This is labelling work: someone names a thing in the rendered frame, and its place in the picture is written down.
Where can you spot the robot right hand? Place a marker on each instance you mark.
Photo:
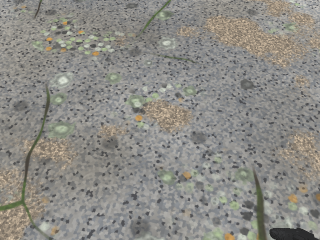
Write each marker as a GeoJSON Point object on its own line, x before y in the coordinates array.
{"type": "Point", "coordinates": [291, 234]}

